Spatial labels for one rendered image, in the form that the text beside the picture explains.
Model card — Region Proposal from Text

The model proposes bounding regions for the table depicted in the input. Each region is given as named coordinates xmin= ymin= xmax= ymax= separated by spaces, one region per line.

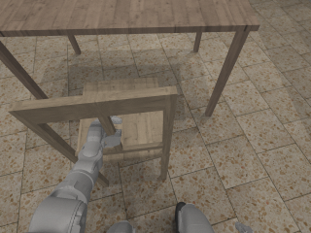
xmin=0 ymin=0 xmax=260 ymax=117

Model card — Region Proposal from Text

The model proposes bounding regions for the chair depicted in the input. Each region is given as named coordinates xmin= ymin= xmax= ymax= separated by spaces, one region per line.
xmin=8 ymin=76 xmax=178 ymax=187

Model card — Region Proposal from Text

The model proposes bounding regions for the robot right foot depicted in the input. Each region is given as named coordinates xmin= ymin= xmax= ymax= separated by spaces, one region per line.
xmin=175 ymin=202 xmax=186 ymax=233

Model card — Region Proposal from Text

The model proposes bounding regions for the robot left forearm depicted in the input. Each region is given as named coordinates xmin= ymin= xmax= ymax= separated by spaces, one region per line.
xmin=28 ymin=141 xmax=103 ymax=232

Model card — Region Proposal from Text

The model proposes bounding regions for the left robot upper arm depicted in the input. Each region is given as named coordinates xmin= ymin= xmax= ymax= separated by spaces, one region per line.
xmin=23 ymin=196 xmax=87 ymax=233

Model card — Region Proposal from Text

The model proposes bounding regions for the robot left hand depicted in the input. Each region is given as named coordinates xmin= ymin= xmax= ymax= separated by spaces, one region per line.
xmin=86 ymin=116 xmax=122 ymax=149

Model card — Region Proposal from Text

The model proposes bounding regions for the left robot thigh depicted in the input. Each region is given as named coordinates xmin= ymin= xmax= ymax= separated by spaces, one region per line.
xmin=106 ymin=221 xmax=136 ymax=233

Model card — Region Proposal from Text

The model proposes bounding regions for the robot right hand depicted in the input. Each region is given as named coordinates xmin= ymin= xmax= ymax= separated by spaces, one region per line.
xmin=235 ymin=221 xmax=255 ymax=233

